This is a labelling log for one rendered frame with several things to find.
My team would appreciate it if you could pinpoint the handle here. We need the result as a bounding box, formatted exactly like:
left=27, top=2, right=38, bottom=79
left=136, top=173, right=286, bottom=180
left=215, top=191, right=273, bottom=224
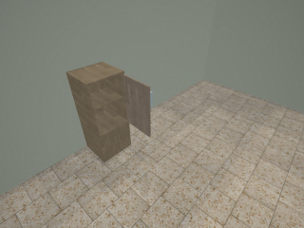
left=150, top=91, right=153, bottom=106

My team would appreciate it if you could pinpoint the cupboard door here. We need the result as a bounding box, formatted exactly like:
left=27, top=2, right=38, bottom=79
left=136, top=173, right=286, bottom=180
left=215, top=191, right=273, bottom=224
left=123, top=74, right=151, bottom=137

